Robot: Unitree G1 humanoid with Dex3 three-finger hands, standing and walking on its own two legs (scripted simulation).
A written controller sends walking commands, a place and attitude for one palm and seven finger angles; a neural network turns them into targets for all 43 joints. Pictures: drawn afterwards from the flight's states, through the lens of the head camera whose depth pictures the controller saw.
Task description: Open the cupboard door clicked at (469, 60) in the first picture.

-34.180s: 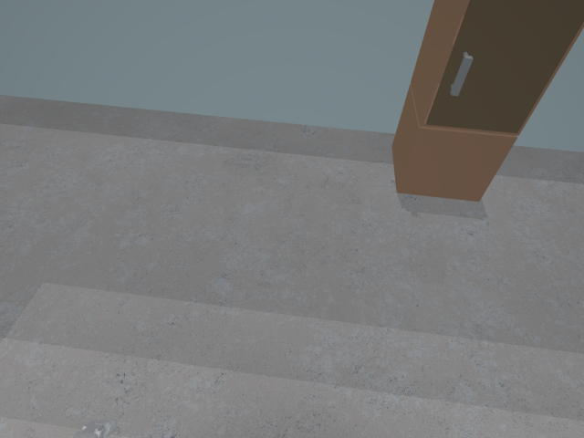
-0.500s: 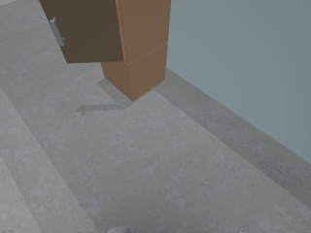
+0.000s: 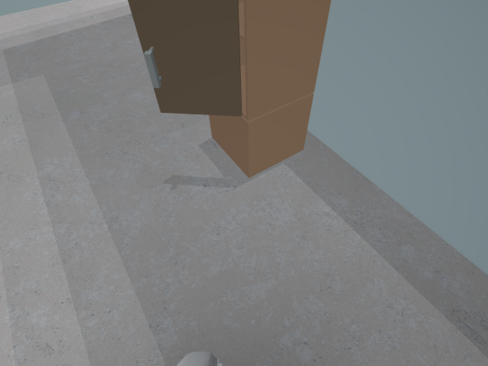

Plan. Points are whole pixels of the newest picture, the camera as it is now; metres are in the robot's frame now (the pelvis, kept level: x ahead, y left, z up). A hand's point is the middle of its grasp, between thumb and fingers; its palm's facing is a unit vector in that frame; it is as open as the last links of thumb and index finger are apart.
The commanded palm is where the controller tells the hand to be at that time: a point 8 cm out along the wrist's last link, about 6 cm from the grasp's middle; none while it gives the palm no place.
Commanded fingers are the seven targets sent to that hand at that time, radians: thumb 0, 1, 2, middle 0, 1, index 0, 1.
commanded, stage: take the last steps up to it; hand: left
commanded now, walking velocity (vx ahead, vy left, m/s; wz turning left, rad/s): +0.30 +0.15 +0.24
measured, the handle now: (154, 67) +1.12 +0.44 -0.11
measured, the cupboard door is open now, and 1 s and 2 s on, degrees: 51 51 51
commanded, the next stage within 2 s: come to a stop and stand still in 1.32 s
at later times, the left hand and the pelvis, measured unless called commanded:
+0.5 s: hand (101, 343) +0.18 +0.30 -0.17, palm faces +0.14 -0.97 -0.19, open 7.4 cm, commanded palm none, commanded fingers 0.00 0.90 0.90 -0.20 -0.30 -0.20 -0.30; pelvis +0.14 +0.11 +0.00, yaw +5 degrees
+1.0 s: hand (103, 281) +0.30 +0.35 -0.18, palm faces +0.19 -0.96 -0.19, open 7.2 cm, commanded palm none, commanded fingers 0.00 0.90 0.90 -0.20 -0.30 -0.20 -0.30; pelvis +0.33 +0.16 +0.00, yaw +6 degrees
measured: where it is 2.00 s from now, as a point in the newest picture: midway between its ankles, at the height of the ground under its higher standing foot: (205, 285)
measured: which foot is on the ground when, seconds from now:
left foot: up 0.00-0.24, down 0.26-0.70, up 0.72-1.00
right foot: down 0.00-0.26, up 0.28-0.68, down 0.70-1.00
